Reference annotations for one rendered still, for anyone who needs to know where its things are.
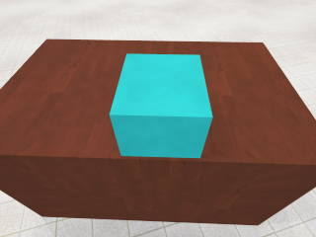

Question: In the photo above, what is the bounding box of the pedestal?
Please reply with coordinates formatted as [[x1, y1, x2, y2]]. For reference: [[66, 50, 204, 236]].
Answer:
[[0, 39, 316, 226]]

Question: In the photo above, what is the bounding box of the carton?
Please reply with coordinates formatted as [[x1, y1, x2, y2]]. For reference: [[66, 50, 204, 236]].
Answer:
[[110, 53, 213, 158]]

